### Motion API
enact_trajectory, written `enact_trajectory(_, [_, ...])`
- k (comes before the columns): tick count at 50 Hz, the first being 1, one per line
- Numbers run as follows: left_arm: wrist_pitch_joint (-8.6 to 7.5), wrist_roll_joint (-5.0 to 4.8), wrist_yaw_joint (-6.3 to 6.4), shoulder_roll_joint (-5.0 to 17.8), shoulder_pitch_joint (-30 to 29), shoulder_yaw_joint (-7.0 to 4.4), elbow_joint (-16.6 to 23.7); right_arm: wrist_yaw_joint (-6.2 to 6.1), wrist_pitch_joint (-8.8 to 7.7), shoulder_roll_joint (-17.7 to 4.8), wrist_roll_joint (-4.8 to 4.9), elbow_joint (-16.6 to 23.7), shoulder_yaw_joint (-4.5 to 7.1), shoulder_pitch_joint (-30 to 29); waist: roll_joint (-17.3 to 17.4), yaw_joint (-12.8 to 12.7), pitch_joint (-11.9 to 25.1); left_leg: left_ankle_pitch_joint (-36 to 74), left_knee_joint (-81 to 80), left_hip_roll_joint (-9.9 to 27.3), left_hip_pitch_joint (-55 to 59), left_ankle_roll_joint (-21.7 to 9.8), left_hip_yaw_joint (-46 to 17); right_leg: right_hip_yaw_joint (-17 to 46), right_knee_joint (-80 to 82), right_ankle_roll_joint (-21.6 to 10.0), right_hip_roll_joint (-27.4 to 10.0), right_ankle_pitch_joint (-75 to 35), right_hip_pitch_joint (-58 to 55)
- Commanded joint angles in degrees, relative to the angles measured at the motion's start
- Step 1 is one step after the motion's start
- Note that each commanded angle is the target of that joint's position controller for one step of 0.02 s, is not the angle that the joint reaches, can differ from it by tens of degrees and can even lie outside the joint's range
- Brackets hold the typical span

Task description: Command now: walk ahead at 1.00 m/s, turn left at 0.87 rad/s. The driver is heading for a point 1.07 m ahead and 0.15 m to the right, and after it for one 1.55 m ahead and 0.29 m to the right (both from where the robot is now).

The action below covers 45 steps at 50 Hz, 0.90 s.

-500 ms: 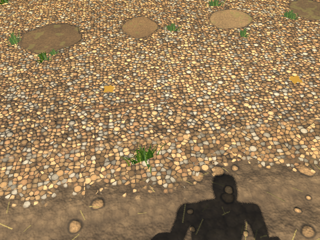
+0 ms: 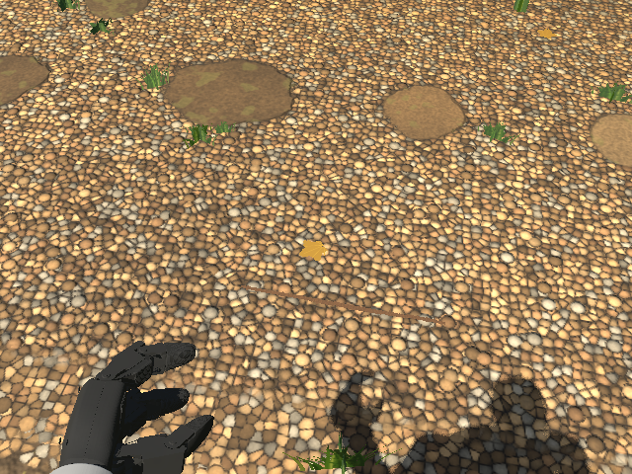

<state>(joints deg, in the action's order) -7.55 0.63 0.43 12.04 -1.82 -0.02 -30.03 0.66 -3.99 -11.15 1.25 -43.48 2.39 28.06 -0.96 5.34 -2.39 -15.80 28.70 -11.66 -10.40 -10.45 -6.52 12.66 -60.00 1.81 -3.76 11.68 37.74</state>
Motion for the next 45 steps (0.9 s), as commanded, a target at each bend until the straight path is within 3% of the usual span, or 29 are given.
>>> enact_trajectory(1, [0.54, 0.16, 0.57, 3.2, -5.4, -1.69, 4.3, -2.16, -0.67, -9.7, 1.0, 5.7, 2.73, -7.5, 1.7, -1.7, -3.4, 1.6, -14.2, 8.4, -16.0, -5.3, -14.3, -9.0, 19.9, 3.3, 3.5, -12.3, -10.8])
enact_trajectory(4, [-0.02, -1.73, -0.36, 4.6, -6.7, -2.83, 4.5, -1.92, -0.21, -9.2, 1.19, 3.2, 2.85, -3.7, 5.8, 2.1, 0.1, -0.3, -10.9, 10.7, -10.3, -3.2, -14.8, -10.0, 28.1, 4.1, 4.8, -19.2, -16.2])
enact_trajectory(6, [-0.5, -2.48, -0.87, 6.7, -6.4, -3.74, 3.9, -1.98, 0.01, -8.7, 0.93, 1.9, 2.9, -2.5, 8.3, 2.4, -0.2, 5.7, -8.2, 14.0, 0.2, -2.4, -15.0, -10.1, 31.7, 2.3, 3.1, -17.9, -12.3])
enact_trajectory(7, [-0.78, -2.58, -1.02, 8.2, -5.0, -4.44, 3.5, -1.89, 0.2, -9.7, 0.48, 1.8, 3.23, -2.8, 9.3, 1.4, 0.3, 15.4, -5.9, 15.8, 5.2, -1.9, -14.8, -11.3, 32.2, 0.5, 3.2, -15.1, -11.6])
enact_trajectory(8, [-1.05, -2.56, -1.05, 10.1, -0.5, -5.53, 2.4, -1.59, 0.38, -10.9, -0.22, 2.1, 3.53, -3.8, 10.4, -1.4, 2.6, 30.5, -1.4, 16.9, 9.7, -1.1, -13.7, -13.1, 31.9, -1.9, 4.0, -11.5, -14.0])
enact_trajectory(9, [-1.06, -2.81, -0.85, 12.5, 8.1, -6.79, 0.3, -0.97, 0.52, -11.8, -1.44, 2.6, 3.55, -6.0, 11.0, -6.6, 7.7, 45.8, 7.5, 16.3, 10.9, 0.0, -11.0, -14.8, 31.1, -4.9, 5.3, -8.7, -22.4])
enact_trajectory(10, [-0.57, -2.72, -0.94, 13.6, 23.5, -6.97, -3.0, -0.66, 0.47, -10.9, -2.8, 4.5, 2.82, -11.0, 10.1, -15.1, 15.8, 46.6, 24.8, 15.5, 1.3, 1.1, -9.3, -9.0, 26.4, -8.3, 1.6, -3.9, -40.9])
enact_trajectory(11, [-0.38, -0.69, -1.72, 18.2, 31.6, -7.72, -6.3, -0.5, -0.26, -3.7, -0.9, 5.0, 1.1, -1.9, -14.8, -10.8, 24.5, 12.8, 49.9, 6.7, -19.8, 6.2, -3.8, 21.5, 33.5, -19.6, -10.2, 17.2, -60.7])
enact_trajectory(12, [-0.48, -1.35, -2.98, 14.8, 32.6, -6.98, -8.1, -0.35, -1.24, -4.8, 0.91, 4.5, 0.01, -0.3, -23.5, -10.0, 21.1, -10.8, 54.4, 5.9, -33.0, 6.6, -3.1, 44.5, 46.6, -22.0, -13.7, 35.0, -63.4])
enact_trajectory(13, [0.12, -1.46, -2.55, 10.2, 27.7, -5.99, -7.3, -0.15, -2.29, -8.5, 1.49, 6.5, 0.43, -8.9, -13.5, -11.1, 10.1, -7.5, 55.3, 9.9, -39.2, 5.4, -3.4, 39.8, 47.0, -19.9, -13.2, 35.5, -57.2])
enact_trajectory(14, [0.7, -0.93, -2.46, 9.8, 26.2, -5.75, -6.9, 0.05, -3.42, -9.3, 0.18, 8.2, 0.04, -17.2, -2.5, -11.7, 5.4, -4.3, 51.5, 11.2, -37.3, 4.9, -2.1, 31.6, 46.5, -18.2, -10.4, 24.3, -49.0])
enact_trajectory(15, [0.86, -0.85, -2.92, 9.9, 25.6, -5.6, -7.2, 0.02, -4.41, -8.6, -1.5, 9.8, 0.02, -22.1, 2.9, -10.7, 2.1, -3.3, 45.6, 12.1, -35.1, 5.0, -1.5, 26.2, 47.0, -17.5, -7.2, 15.6, -42.5])
enact_trajectory(17, [0.86, -1.12, -2.84, 7.7, 24.8, -4.56, -8.1, 0.06, -4.91, -7.7, -2.18, 10.3, 0.08, -21.9, -0.5, -7.2, 1.9, -0.9, 35.7, 13.7, -29.8, 6.6, -1.5, 19.3, 48.4, -17.3, -2.7, 7.6, -37.4])
enact_trajectory(19, [1.1, -2.42, -2.18, 7.2, 25.8, -4.22, -9.4, -0.14, -4.84, -7.3, -2.55, 10.9, -0.27, -22.6, -1.8, -6.0, 0.5, -2.1, 27.8, 13.8, -28.5, 8.8, -0.5, 17.5, 48.8, -18.2, -2.3, 3.0, -33.7])
enact_trajectory(23, [1.91, -2.93, -0.29, 10.5, 26.1, -5.13, -10.2, 0.83, -5.75, -5.7, -2.15, 14.2, -1.34, -32.8, -2.6, -8.3, -3.4, 12.8, 8.2, 10.6, -16.8, 11.6, 2.3, 13.3, 51.2, -16.3, 0.0, 1.0, -19.5])
enact_trajectory(27, [2.49, -4.1, 0.08, 9.6, 29.8, -5.02, -12.4, 0.38, -5.64, -8.5, -0.52, 15.1, 0.25, -35.5, -4.4, -9.3, -2.5, 21.0, 0.1, 9.2, -4.8, 12.5, 0.2, 14.6, 48.7, -13.0, -0.1, -0.4, -19.5])
enact_trajectory(29, [3.14, -4.1, 0.02, 9.6, 30.4, -5.19, -13.3, -0.28, -5.81, -10.9, -0.05, 15.0, 1.8, -32.7, -5.2, -6.9, -0.1, 15.3, -2.2, 8.6, -0.5, 11.1, 1.0, 14.6, 40.9, -11.0, 0.3, -13.8, -24.5])
enact_trajectory(30, [3.41, -3.57, -0.29, 10.2, 29.3, -5.34, -13.0, -0.75, -5.87, -12.7, 0.08, 14.4, 2.91, -27.1, -5.0, -3.2, 4.2, 13.3, -2.4, 9.8, 6.5, 9.6, 1.2, 12.3, 31.7, -9.2, 2.0, -23.1, -25.0])
enact_trajectory(31, [3.67, -2.14, -0.58, 10.1, 26.0, -5.13, -11.1, -1.51, -5.53, -14.6, 0.23, 12.4, 3.86, -14.1, -4.0, 3.5, 13.5, 8.4, 1.3, 15.6, 22.9, 6.8, -2.6, 9.9, 16.2, -7.4, 3.4, -22.7, -17.7])
enact_trajectory(32, [3.16, -2.43, -0.54, 3.1, 31.1, -2.99, -9.7, -2.01, -4.46, -19.0, -0.96, 10.5, 4.87, -2.1, 10.8, 4.1, 26.2, -8.2, 0.0, 31.3, 45.2, -1.4, -25.6, 3.1, -5.8, -4.7, 9.3, 1.7, -0.9])
enact_trajectory(33, [3.09, -5.02, -0.04, 2.6, 34.2, -1.34, -8.2, -0.71, -4.08, -18.2, -0.42, 8.5, 4.56, -1.8, 25.5, 1.6, 29.3, -27.1, -8.9, 38.8, 46.4, -5.1, -47.0, -1.1, -18.3, -4.6, 5.9, 18.6, 9.5])
enact_trajectory(34, [3.5, -5.27, 0.63, 7.0, 28.4, -2.47, -9.0, -1.07, -3.46, -12.5, -0.54, 9.4, 3.68, -5.5, 17.7, 3.0, 17.3, -28.3, -11.2, 35.0, 38.1, -2.6, -41.0, -3.0, -21.6, -4.8, 2.4, 13.9, 15.1])
enact_trajectory(35, [3.72, -3.86, 0.63, 8.9, 22.4, -2.94, -8.2, -1.4, -2.92, -10.6, -0.8, 8.2, 3.17, -7.1, 9.7, 3.1, 9.1, -17.1, -11.3, 32.7, 30.1, -0.8, -30.2, -5.3, -21.1, -4.9, 0.4, 10.2, 15.9])
enact_trajectory(36, [3.86, -2.56, 0.31, 8.4, 18.5, -3.06, -7.2, -1.33, -2.49, -9.4, -1.74, 7.0, 2.72, -8.6, 4.0, 1.7, 4.0, -6.8, -12.4, 30.4, 22.0, -0.1, -22.8, -6.2, -19.4, -4.9, -1.3, 8.4, 13.9])
enact_trajectory(37, [4.09, -2.06, -0.19, 6.6, 16.6, -3.03, -6.2, -1.13, -2.46, -8.1, -2.69, 6.0, 2.19, -9.9, 3.6, -0.3, 0.9, -1.9, -14.1, 28.3, 15.3, 0.1, -18.0, -6.1, -17.6, -5.2, -2.7, 7.3, 11.5])
enact_trajectory(38, [4.56, -2.7, -0.68, 4.7, 16.6, -2.65, -5.4, -0.82, -2.57, -7.0, -2.78, 4.9, 1.83, -11.1, 5.3, -2.5, -0.8, 0.1, -15.4, 27.6, 10.5, 0.0, -14.8, -5.6, -16.5, -5.3, -3.9, 7.8, 9.7])
enact_trajectory(40, [5.39, -3.47, -1.32, 2.4, 15.6, -1.72, -4.0, -0.12, -2.95, -5.7, -1.32, 3.5, 1.51, -13.0, 5.4, -5.2, -2.7, 3.2, -18.4, 27.4, 5.1, -0.4, -9.7, -4.9, -12.9, -5.1, -5.3, 8.8, 9.6])
enact_trajectory(43, [4.84, -1.76, -2.35, 3.8, 12.0, -0.93, -2.4, -0.18, -3.83, -10.3, -0.38, 2.4, 2.59, -14.6, 2.4, -7.5, -5.3, 9.8, -22.5, 26.0, -0.1, -0.5, -1.1, -4.4, 0.2, -4.3, -5.5, -2.9, 7.4])
enact_trajectory(45, [3.55, -0.84, -3.4, 5.0, 6.4, -0.58, -1.2, -0.3, -3.94, -13.0, 0.43, 1.2, 3.18, -12.2, -0.9, -6.3, -6.7, 9.8, -26.7, 23.1, -4.8, 0.0, 2.9, -9.9, 13.0, -4.8, -3.6, -12.5, -2.0])
